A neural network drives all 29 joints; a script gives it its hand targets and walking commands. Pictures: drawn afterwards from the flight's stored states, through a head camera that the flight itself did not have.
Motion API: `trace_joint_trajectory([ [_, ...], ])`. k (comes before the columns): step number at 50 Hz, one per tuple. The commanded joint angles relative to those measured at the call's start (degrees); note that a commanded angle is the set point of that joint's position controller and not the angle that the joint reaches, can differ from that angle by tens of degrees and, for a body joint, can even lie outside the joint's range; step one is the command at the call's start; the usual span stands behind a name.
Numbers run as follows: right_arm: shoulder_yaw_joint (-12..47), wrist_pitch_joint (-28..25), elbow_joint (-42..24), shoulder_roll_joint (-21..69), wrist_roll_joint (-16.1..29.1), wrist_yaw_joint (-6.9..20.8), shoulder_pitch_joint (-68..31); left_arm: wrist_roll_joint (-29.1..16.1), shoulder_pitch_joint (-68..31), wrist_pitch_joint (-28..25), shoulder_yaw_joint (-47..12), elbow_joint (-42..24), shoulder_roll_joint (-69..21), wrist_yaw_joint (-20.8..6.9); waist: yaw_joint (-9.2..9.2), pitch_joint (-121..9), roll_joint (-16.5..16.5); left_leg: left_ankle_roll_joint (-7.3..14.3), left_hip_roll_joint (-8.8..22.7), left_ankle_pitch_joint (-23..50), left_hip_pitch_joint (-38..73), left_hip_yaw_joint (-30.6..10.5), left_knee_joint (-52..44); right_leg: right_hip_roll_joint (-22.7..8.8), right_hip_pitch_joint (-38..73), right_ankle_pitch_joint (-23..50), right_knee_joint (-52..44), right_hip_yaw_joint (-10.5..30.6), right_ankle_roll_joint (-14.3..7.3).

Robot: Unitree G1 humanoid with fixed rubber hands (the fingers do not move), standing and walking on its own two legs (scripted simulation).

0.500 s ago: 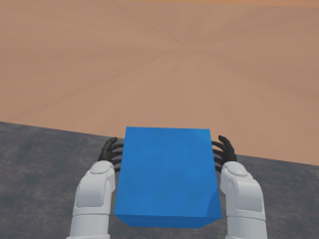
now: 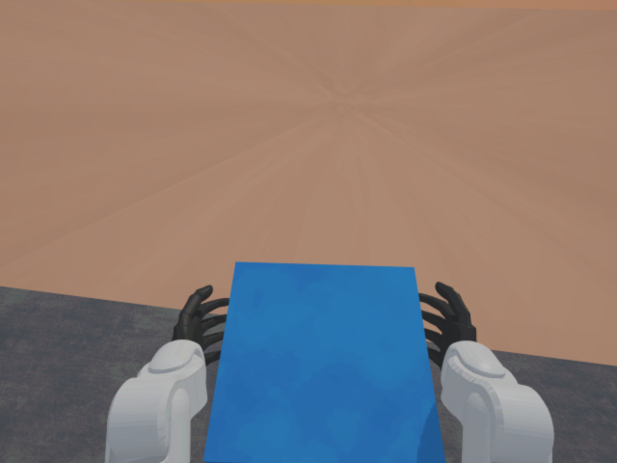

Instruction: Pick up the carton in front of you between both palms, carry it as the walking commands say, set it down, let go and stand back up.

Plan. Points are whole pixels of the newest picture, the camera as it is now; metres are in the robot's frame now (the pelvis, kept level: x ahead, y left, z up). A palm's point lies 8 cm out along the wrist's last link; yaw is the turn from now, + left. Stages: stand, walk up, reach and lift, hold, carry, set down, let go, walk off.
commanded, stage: carry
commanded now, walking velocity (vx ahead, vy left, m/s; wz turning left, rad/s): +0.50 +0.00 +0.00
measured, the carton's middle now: (319, 380) +0.24 -0.01 +0.01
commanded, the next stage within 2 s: none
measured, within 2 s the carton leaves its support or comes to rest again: neither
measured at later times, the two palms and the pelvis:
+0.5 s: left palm (220, 189) +0.57 +0.16 +0.09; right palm (386, 188) +0.55 -0.14 +0.10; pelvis +0.32 +0.02 +0.00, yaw -3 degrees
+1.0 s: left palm (262, 69) +0.98 +0.11 +0.16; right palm (378, 70) +0.99 -0.19 +0.15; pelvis +0.63 -0.03 +0.00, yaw -2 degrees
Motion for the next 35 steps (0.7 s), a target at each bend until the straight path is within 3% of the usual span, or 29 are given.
trace_joint_trajectory([
  [1,36.44,1.38,-5.23,40.48,16.45,5.92,-20.83,-13.61,-20.17,-0.86,-30.61,-8.68,-40.42,-3.04,2.41,-11.21,-10.67,3.01,-0.88,1.54,-32.82,-4.00,24.45,-21.33,34.45,-3.18,-22.17,39.31,-8.07],
  [2,36.79,0.96,-4.71,43.26,16.37,6.63,-21.16,-14.21,-22.30,-1.26,-31.91,-9.95,-42.80,-3.77,2.17,-11.46,-6.29,3.60,0.93,4.99,-32.65,-4.62,23.43,-20.52,31.89,-3.24,-22.32,35.20,-6.85],
  [3,36.77,0.35,-4.34,45.71,16.18,7.38,-21.29,-14.92,-24.46,-1.68,-33.40,-11.10,-45.18,-4.65,1.94,-11.28,-4.11,3.65,2.31,8.81,-30.66,-5.45,19.44,-19.09,28.76,-3.50,-23.90,30.85,-4.94],
  [4,37.04,-0.30,-4.50,47.71,15.70,8.01,-21.42,-15.78,-25.95,-2.09,-34.91,-11.99,-47.12,-5.59,1.88,-11.13,-4.60,3.42,1.76,11.10,-28.06,-4.43,15.60,-17.52,26.33,-2.83,-24.72,25.93,-3.34],
  [6,37.42,-1.46,-4.68,49.93,14.19,8.72,-20.87,-17.15,-26.71,-2.70,-37.03,-13.00,-48.86,-7.38,2.05,-10.27,-6.91,2.58,0.66,13.48,-26.17,-2.19,8.79,-15.40,25.09,-2.13,-25.81,19.99,-2.40],
  [10,37.19,-2.04,-4.17,47.69,12.16,8.22,-19.08,-18.24,-25.85,-2.56,-37.70,-12.17,-45.38,-8.78,2.14,-7.09,-8.52,1.91,-0.98,20.02,-28.16,1.35,-5.18,-13.08,28.45,4.64,-26.42,14.21,-2.73],
  [13,36.79,-1.07,-3.96,44.92,11.68,7.47,-17.07,-17.15,-22.21,-1.58,-36.12,-10.42,-42.28,-8.34,2.35,-4.46,-9.90,2.02,-2.43,23.56,-27.12,4.21,-12.13,-11.60,29.93,13.60,-24.98,10.27,-2.14],
  [17,36.55,0.35,-3.92,42.69,12.49,7.25,-17.27,-15.10,-20.07,-0.39,-34.11,-8.63,-40.47,-7.24,2.51,-0.39,-11.10,3.17,-3.08,25.99,-24.18,6.89,-18.13,-11.48,31.05,18.99,-23.76,7.67,-1.31],
  [19,36.57,0.54,-4.01,42.44,13.19,7.47,-17.81,-14.53,-20.41,-0.19,-34.03,-8.75,-40.57,-6.99,2.28,-1.14,-11.56,4.22,-4.63,24.19,-17.52,9.24,-20.11,-11.13,31.09,27.60,-18.65,5.22,-0.30],
  [20,36.63,0.44,-4.23,42.65,13.64,7.62,-18.01,-14.60,-21.04,-0.20,-34.37,-9.60,-40.75,-6.95,1.53,-3.34,-10.55,4.44,-7.05,22.77,-9.65,11.77,-22.08,-9.75,29.58,32.67,-11.48,2.25,0.73],
  [21,36.59,0.29,-4.51,42.92,14.13,7.77,-17.93,-14.78,-21.74,-0.22,-34.86,-10.80,-40.91,-6.91,0.60,-7.25,-8.31,4.55,-8.01,19.58,2.67,12.06,-21.83,-7.69,24.43,31.94,-1.81,-0.05,2.24],
  [22,36.45,0.11,-5.43,43.01,14.41,7.88,-18.27,-15.39,-23.50,-0.20,-35.16,-12.44,-40.75,-6.87,-0.97,-11.48,-2.56,6.30,0.49,10.99,14.86,-0.73,-24.64,-5.66,13.62,18.99,11.01,0.03,4.29],
  [23,36.46,-0.40,-5.55,43.06,15.11,8.02,-19.51,-16.24,-25.21,-0.05,-36.00,-15.21,-41.17,-6.88,-1.30,-16.27,12.94,15.38,15.85,2.67,26.54,-29.37,-31.48,1.86,-3.66,1.34,30.28,1.96,6.82],
  [24,37.20,-0.61,-7.08,45.35,16.47,8.30,-20.62,-17.23,-26.43,-0.26,-36.87,-15.32,-42.73,-7.07,-0.64,-14.22,13.92,16.54,17.85,12.78,26.49,-36.72,-36.43,3.45,-12.33,-16.01,38.62,9.39,5.70],
  [25,37.90,-0.88,-9.38,46.51,17.15,8.46,-22.54,-17.56,-26.76,-0.74,-37.25,-15.25,-44.95,-7.28,-0.68,-14.18,9.61,15.94,16.63,20.07,24.24,-29.01,-34.63,-0.39,-13.35,-15.06,42.71,12.73,4.09],
  [26,38.53,-1.30,-9.82,48.52,17.82,8.77,-24.76,-17.70,-28.02,-1.31,-37.21,-15.03,-46.84,-7.54,-0.58,-14.61,3.35,14.46,15.36,24.20,21.06,-23.85,-33.01,-2.55,-12.97,-12.54,41.40,13.61,3.06],
  [27,39.32,-1.68,-10.80,49.58,18.34,8.93,-26.29,-17.61,-27.78,-1.70,-36.90,-14.13,-48.18,-7.60,-0.33,-13.35,-0.69,12.48,14.31,25.82,16.14,-18.83,-33.57,-4.26,-11.13,-9.29,37.09,14.26,2.69],
  [28,39.82,-1.92,-11.46,49.61,18.61,8.99,-27.45,-17.24,-27.60,-2.07,-36.81,-13.73,-48.74,-7.48,0.10,-13.30,-0.23,10.53,13.02,23.39,13.00,-14.93,-35.03,-5.13,-8.83,-6.77,32.70,14.05,2.85],
  [29,40.00,-1.97,-11.56,48.96,18.74,9.00,-27.89,-16.73,-27.22,-2.31,-36.58,-13.45,-48.42,-7.19,0.19,-13.34,1.50,9.89,12.01,22.07,11.61,-12.15,-36.07,-4.74,-7.40,-5.48,29.25,12.67,3.02],
  [32,38.97,-1.33,-10.03,44.07,18.58,8.70,-28.07,-14.97,-27.67,-2.21,-35.12,-12.07,-44.82,-5.65,-0.02,-11.03,3.94,10.54,10.49,21.14,11.02,-6.61,-38.70,-3.93,-8.23,-3.06,18.87,9.38,4.17],
  [35,36.32,-0.38,-7.27,37.14,17.61,7.26,-31.61,-14.05,-32.09,-1.21,-32.89,-9.76,-38.84,-3.73,-0.20,-7.79,4.63,10.57,7.99,25.71,11.92,-1.88,-38.05,-2.97,-9.91,2.13,8.23,6.55,4.62],
])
